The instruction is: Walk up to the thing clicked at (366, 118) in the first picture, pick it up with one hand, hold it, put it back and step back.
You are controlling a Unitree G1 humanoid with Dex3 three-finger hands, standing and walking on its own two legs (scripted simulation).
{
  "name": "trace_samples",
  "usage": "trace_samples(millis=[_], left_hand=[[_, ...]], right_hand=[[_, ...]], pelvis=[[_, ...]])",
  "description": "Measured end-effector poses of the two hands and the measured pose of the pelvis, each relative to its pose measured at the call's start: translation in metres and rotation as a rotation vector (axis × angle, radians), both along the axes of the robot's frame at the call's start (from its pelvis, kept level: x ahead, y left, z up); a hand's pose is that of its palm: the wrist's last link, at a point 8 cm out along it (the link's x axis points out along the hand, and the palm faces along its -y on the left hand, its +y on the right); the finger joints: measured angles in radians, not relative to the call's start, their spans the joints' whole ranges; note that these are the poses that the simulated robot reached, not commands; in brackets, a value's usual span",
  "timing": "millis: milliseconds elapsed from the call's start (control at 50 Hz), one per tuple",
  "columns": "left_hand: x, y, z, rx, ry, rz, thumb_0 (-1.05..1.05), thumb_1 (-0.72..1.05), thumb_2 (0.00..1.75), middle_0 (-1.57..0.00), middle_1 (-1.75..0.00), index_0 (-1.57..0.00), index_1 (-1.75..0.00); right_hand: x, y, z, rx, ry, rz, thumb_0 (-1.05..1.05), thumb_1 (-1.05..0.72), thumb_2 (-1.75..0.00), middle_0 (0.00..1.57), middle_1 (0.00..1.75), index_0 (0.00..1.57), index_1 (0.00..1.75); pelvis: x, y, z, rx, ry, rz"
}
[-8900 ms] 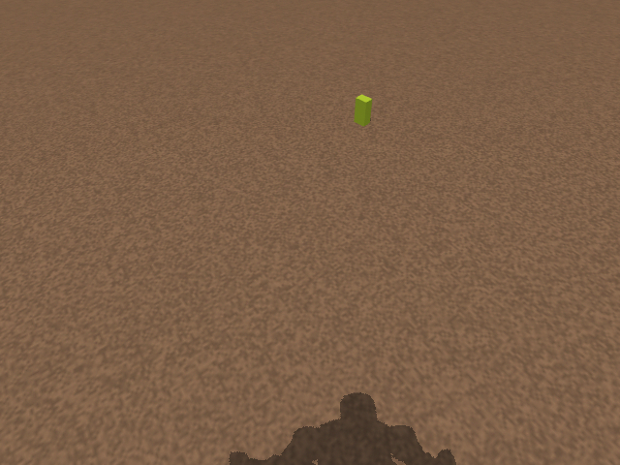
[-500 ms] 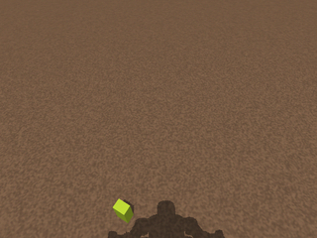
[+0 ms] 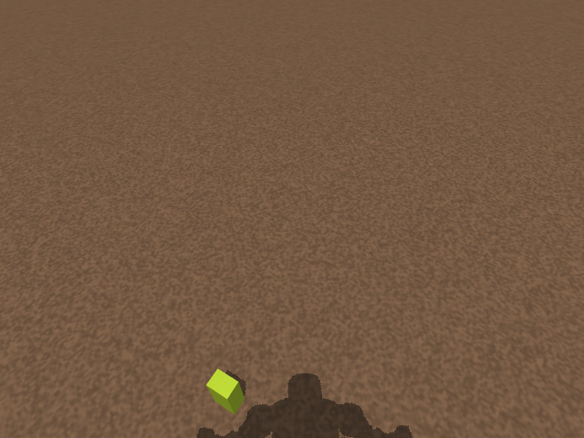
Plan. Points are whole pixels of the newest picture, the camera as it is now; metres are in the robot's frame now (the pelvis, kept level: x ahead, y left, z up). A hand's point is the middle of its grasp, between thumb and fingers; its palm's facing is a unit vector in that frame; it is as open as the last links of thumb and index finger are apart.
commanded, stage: stand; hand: left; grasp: from the side
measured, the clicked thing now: (226, 392) +0.42 +0.24 -0.71
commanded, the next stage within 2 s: go down in 0.06 s
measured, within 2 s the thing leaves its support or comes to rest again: neither
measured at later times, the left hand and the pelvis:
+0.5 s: hand out of the picture +0.14 +0.27 -0.16, palm faces +0.06 -0.93 -0.36, open 13.2 cm; pelvis -0.02 +0.01 -0.02, yaw +1 degrees
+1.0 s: hand out of the picture +0.13 +0.29 -0.19, palm faces +0.08 -0.94 -0.34, open 17.3 cm; pelvis -0.01 +0.03 -0.07, yaw +1 degrees
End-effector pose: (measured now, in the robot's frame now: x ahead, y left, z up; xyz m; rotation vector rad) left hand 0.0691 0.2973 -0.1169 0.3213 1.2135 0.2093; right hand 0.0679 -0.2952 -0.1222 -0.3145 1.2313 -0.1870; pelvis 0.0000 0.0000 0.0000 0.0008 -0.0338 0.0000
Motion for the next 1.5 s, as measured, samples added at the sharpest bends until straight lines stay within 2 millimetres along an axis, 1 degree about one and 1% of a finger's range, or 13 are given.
trace_samples(millis=[180,260,360,440,520,600,720,820,940,1060,1380,1440,1500], left_hand=[[-0.004,0.000,0.000,-0.002,0.006,-0.001,0.01,0.90,0.90,-0.20,-0.30,-0.20,-0.30],[0.015,-0.004,0.000,-0.016,-0.084,0.045,0.01,0.83,0.83,-0.16,-0.24,-0.16,-0.24],[0.049,0.000,-0.007,-0.025,-0.132,0.014,0.01,0.60,0.60,-0.10,-0.14,-0.11,-0.13],[0.062,0.009,-0.009,-0.008,-0.166,0.005,0.01,0.38,0.39,-0.08,-0.10,-0.09,-0.08],[0.060,0.016,-0.009,0.013,-0.157,0.016,0.00,0.16,0.23,-0.07,-0.08,-0.09,-0.06],[0.054,0.022,-0.015,0.013,-0.128,0.026,0.00,-0.05,0.14,-0.08,-0.07,-0.09,-0.06],[0.050,0.023,-0.027,-0.012,-0.157,0.038,0.00,-0.31,0.06,-0.09,-0.07,-0.10,-0.06],[0.050,0.025,-0.033,-0.015,-0.186,0.035,0.00,-0.44,0.03,-0.09,-0.08,-0.10,-0.07],[0.049,0.031,-0.035,-0.007,-0.185,0.032,0.00,-0.52,0.02,-0.09,-0.07,-0.10,-0.07],[0.048,0.034,-0.038,0.000,-0.185,0.034,-0.01,-0.55,0.02,-0.09,-0.07,-0.09,-0.07],[0.043,0.040,-0.051,-0.002,-0.236,0.054,-0.01,-0.54,0.05,-0.08,-0.06,-0.08,-0.06],[0.045,0.048,-0.060,0.001,-0.261,0.070,-0.01,-0.54,0.05,-0.08,-0.05,-0.07,-0.06],[0.055,0.061,-0.076,-0.007,-0.316,0.085,-0.01,-0.54,0.05,-0.08,-0.05,-0.07,-0.06]], right_hand=[[-0.007,0.000,0.000,-0.001,0.006,-0.003,0.00,-0.90,-0.90,0.21,0.30,0.20,0.30],[-0.003,0.010,-0.001,0.010,-0.074,-0.002,0.00,-0.90,-0.90,0.20,0.30,0.20,0.30],[-0.005,0.029,-0.009,0.044,-0.112,-0.010,0.00,-0.91,-0.91,0.20,0.30,0.20,0.30],[-0.009,0.041,-0.013,0.065,-0.135,-0.030,0.00,-0.91,-0.90,0.20,0.30,0.20,0.30],[-0.006,0.049,-0.016,0.075,-0.167,-0.039,0.00,-0.89,-0.90,0.21,0.30,0.20,0.30],[0.006,0.053,-0.017,0.069,-0.226,-0.027,0.00,-0.87,-0.89,0.21,0.30,0.20,0.30],[0.031,0.056,-0.019,0.039,-0.307,0.015,0.00,-0.83,-0.88,0.21,0.30,0.20,0.30],[0.052,0.060,-0.018,0.016,-0.369,0.042,0.00,-0.81,-0.88,0.21,0.30,0.20,0.30],[0.069,0.067,-0.017,0.009,-0.432,0.065,0.00,-0.81,-0.88,0.21,0.30,0.20,0.30],[0.077,0.075,-0.024,0.013,-0.465,0.080,0.00,-0.81,-0.88,0.21,0.30,0.20,0.30],[0.067,0.077,-0.048,0.003,-0.459,0.082,0.01,-0.83,-0.88,0.21,0.30,0.21,0.30],[0.065,0.075,-0.054,-0.006,-0.463,0.101,0.01,-0.84,-0.89,0.21,0.30,0.21,0.30],[0.065,0.071,-0.067,-0.017,-0.465,0.128,0.01,-0.86,-0.89,0.21,0.30,0.20,0.30]], pelvis=[[-0.004,0.001,0.000,0.001,0.000,-0.001],[-0.012,0.002,-0.004,-0.001,0.040,0.019],[-0.022,0.002,-0.013,-0.001,0.112,0.017],[-0.022,0.004,-0.020,0.000,0.145,0.009],[-0.019,0.009,-0.025,-0.005,0.160,0.009],[-0.018,0.014,-0.033,-0.008,0.179,0.006],[-0.017,0.019,-0.046,-0.016,0.216,0.010],[-0.015,0.022,-0.056,-0.025,0.235,0.015],[-0.012,0.025,-0.065,-0.035,0.254,0.019],[-0.011,0.026,-0.074,-0.043,0.283,0.022],[-0.019,0.025,-0.098,-0.056,0.336,0.024],[-0.024,0.024,-0.105,-0.057,0.353,0.025],[-0.031,0.022,-0.120,-0.056,0.384,0.025]])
